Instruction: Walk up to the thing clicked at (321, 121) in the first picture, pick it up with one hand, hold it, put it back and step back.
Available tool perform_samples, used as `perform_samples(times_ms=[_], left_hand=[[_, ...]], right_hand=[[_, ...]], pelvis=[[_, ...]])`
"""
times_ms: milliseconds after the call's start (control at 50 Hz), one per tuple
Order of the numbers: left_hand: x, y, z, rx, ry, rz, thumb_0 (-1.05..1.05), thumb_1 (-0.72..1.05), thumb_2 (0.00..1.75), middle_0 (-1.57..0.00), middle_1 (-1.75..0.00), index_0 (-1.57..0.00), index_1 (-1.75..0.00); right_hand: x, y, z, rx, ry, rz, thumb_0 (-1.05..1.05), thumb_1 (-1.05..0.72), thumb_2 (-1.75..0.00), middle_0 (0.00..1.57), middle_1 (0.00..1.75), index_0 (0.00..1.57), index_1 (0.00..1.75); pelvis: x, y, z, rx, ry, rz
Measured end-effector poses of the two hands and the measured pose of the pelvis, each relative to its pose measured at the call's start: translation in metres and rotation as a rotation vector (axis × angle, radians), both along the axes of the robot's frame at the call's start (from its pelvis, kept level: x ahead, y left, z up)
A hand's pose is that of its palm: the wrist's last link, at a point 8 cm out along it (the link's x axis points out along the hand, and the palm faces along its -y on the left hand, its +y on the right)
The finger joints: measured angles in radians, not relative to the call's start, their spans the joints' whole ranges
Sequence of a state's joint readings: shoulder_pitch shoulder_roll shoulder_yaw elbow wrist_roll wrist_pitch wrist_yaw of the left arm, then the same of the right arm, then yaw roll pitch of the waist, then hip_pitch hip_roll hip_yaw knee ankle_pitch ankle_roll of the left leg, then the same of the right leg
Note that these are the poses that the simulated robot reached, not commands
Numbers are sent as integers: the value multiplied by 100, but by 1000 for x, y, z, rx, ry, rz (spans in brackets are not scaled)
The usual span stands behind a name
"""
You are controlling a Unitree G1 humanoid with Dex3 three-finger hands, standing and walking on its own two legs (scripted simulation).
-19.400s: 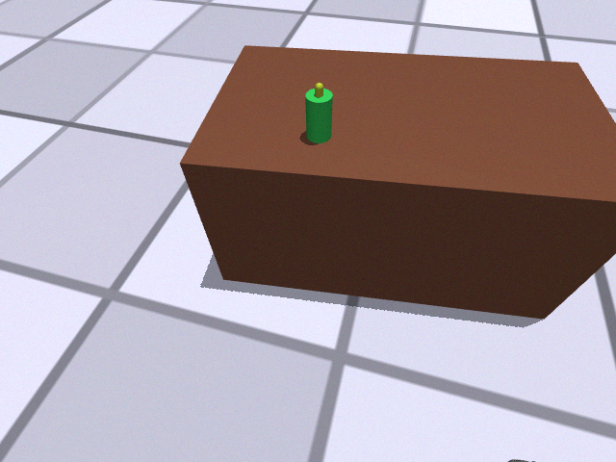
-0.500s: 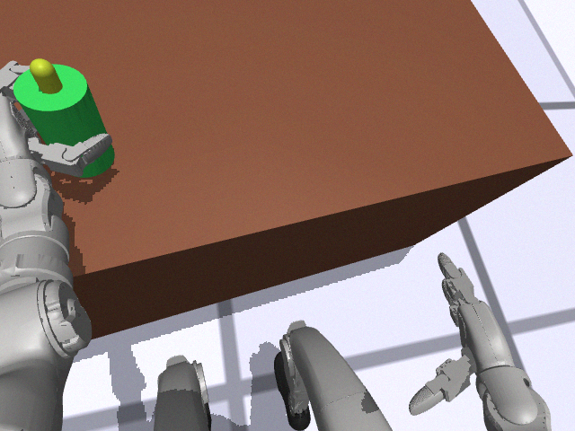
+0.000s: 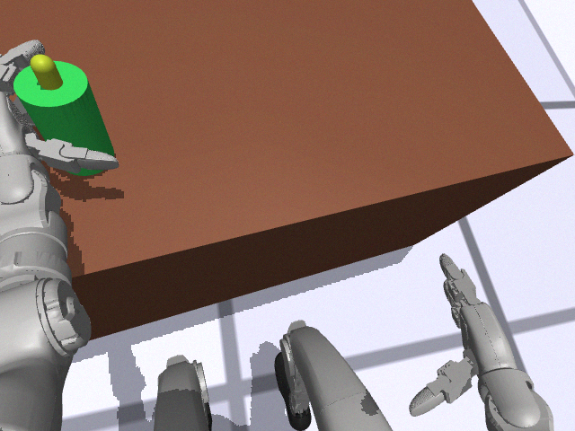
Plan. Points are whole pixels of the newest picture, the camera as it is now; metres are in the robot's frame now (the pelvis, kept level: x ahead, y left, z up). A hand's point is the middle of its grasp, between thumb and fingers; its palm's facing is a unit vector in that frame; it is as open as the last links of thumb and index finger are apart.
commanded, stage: withdraw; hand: left
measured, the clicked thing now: (66, 114) +0.53 +0.18 +0.04
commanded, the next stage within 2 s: rise in 0.42 s
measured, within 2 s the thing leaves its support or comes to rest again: neither
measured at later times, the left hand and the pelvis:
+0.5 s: hand out of the picture +0.56 +0.24 +0.13, palm faces +0.20 -0.98 -0.03, open 17.7 cm; pelvis +0.01 +0.00 +0.03, yaw +0 degrees
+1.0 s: hand out of the picture +0.47 +0.33 +0.12, palm faces +0.34 -0.88 -0.34, open 17.3 cm; pelvis +0.04 +0.00 +0.08, yaw +1 degrees
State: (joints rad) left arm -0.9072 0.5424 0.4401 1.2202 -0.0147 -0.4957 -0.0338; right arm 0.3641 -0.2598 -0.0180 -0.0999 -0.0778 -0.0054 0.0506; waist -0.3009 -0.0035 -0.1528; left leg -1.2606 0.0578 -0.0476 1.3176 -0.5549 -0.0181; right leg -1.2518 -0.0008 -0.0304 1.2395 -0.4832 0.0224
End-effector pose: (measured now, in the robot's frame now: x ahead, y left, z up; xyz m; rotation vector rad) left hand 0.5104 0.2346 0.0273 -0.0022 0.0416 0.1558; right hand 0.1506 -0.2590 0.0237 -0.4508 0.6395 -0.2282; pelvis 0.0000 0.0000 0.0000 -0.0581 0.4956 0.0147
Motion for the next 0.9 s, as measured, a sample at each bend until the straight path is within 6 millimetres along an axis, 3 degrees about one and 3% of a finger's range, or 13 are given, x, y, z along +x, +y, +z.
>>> perform_samples(times_ms=[180, 260, 400, 480, 560, 680, 760, 820, 900], left_hand=[[0, 3, 0, 4, -1, 4, -1, -61, 6, -26, -15, -25, -15], [2, 10, 11, 4, -17, 14, -1, -61, 3, -17, -9, -16, -9], [11, 37, 61, 18, -64, 49, -2, -61, 1, -9, -4, -9, -4], [16, 52, 96, 37, -55, 48, -2, -61, 0, -7, -2, -7, -2], [15, 60, 116, 49, -20, 24, -2, -61, 0, -6, -2, -7, -1], [2, 75, 117, 167, 168, 70, -2, -59, 4, -6, -3, -6, -3], [-11, 96, 123, 194, 220, 151, -2, -58, 5, -7, -5, -7, -5], [-24, 114, 128, 210, 238, 213, -2, -55, 7, -7, -6, -7, -6], [-44, 130, 127, 231, 278, 259, -2, -52, 8, -7, -6, -7, -6]], right_hand=[[2, 0, 4, -6, -2, 5, -1, 50, -6, 6, 5, 6, 6], [2, -1, 14, -19, -17, 0, -1, 50, -6, 6, 5, 6, 6], [-2, -6, 22, -17, 4, -38, -1, 50, -6, 6, 5, 6, 6], [-2, -3, 16, 23, 26, -52, -1, 50, -6, 5, 5, 6, 6], [2, 6, 8, 81, 40, -46, -1, 51, -6, 5, 5, 5, 6], [5, 12, 13, 148, 71, -50, -1, 54, -5, 6, 5, 6, 6], [8, 7, 23, 154, 93, -56, -1, 52, -6, 6, 6, 6, 6], [13, 10, 25, 168, 111, -45, -1, 45, -11, 7, 8, 7, 8], [31, 29, 22, 220, 121, 21, -1, 27, -24, 9, 12, 9, 12]], pelvis=[[1, 0, 1, 1, -4, 0], [1, 0, 4, 3, -15, -1], [5, 0, 17, 2, -44, -4], [8, 1, 26, -1, -60, -3], [12, 3, 34, 1, -73, -6], [20, 6, 50, 13, -106, -14], [27, 5, 60, 20, -131, -20], [32, 4, 66, 22, -147, -16], [36, 2, 72, 20, -161, -8]])
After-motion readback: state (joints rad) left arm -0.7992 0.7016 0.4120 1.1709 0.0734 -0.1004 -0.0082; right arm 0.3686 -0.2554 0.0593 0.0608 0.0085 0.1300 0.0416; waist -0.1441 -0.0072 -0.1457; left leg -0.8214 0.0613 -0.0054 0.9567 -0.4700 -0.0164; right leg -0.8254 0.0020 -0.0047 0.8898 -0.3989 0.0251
